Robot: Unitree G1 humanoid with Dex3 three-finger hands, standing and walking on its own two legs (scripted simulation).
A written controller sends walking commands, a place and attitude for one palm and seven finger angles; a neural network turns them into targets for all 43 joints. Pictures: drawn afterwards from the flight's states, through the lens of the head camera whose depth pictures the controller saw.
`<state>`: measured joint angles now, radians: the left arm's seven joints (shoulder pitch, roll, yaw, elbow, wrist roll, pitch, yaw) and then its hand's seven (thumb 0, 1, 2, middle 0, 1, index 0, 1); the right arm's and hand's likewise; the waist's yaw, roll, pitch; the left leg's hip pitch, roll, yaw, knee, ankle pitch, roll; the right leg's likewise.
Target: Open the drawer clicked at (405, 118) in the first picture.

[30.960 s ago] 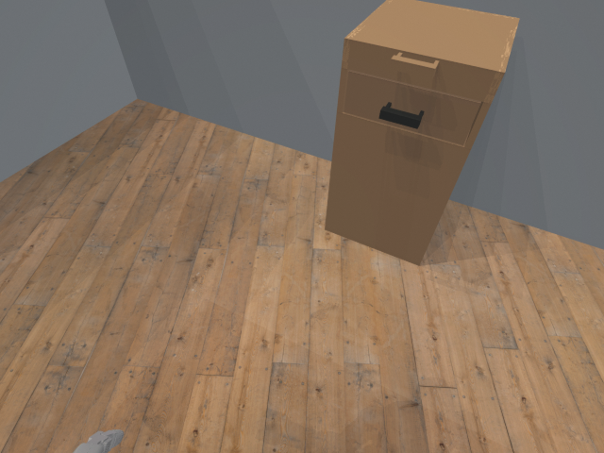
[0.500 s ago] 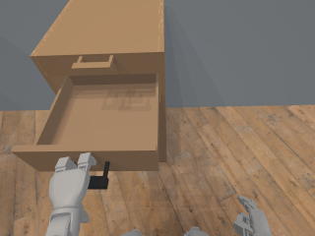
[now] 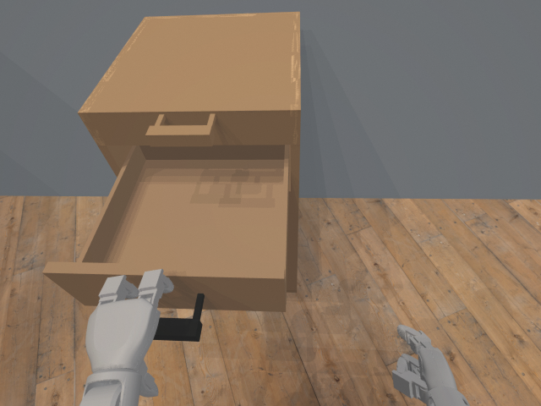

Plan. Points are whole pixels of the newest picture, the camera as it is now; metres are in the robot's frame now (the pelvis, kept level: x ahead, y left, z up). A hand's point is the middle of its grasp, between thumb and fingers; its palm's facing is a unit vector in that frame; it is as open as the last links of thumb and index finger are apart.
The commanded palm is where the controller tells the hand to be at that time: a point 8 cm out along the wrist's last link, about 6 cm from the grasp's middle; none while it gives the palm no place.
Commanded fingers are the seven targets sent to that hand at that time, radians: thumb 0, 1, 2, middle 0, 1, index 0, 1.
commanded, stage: lift the hand off the handle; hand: left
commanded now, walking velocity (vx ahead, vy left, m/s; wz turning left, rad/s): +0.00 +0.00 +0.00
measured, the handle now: (167, 314) +0.26 +0.21 -0.06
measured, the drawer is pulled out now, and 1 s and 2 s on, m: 0.30 0.30 0.30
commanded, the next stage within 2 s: draw the hand back to the body in 1.38 s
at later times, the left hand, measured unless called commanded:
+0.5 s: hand (144, 321) +0.22 +0.21 +0.03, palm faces +0.04 -0.14 -0.99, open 13.8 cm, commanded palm +0.19 +0.21 +0.09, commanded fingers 0.00 -0.50 0.30 -0.30 -1.20 -0.30 -1.20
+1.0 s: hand (127, 317) +0.21 +0.21 +0.07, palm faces +0.04 -0.13 -0.99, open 13.9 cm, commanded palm +0.19 +0.21 +0.13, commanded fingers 0.00 -0.50 0.30 -0.30 -1.20 -0.30 -1.20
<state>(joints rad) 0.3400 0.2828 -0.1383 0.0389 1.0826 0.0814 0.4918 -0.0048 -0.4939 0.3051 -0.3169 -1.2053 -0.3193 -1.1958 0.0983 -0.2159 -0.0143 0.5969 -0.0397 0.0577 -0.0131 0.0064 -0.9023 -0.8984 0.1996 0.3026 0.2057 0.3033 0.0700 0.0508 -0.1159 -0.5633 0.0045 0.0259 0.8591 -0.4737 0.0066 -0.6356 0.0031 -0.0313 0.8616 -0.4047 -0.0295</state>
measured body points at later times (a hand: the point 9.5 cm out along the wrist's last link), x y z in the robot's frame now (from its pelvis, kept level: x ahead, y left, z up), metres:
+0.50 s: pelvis +0.01 +0.00 +0.01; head +0.03 -0.03 +0.46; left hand +0.21 +0.21 +0.08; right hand +0.22 -0.21 -0.08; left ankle -0.03 +0.12 -0.70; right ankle +0.01 -0.10 -0.70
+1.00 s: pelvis +0.00 -0.01 +0.03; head +0.01 -0.05 +0.48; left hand +0.20 +0.21 +0.12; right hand +0.22 -0.22 -0.07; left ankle -0.03 +0.12 -0.70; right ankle +0.01 -0.10 -0.70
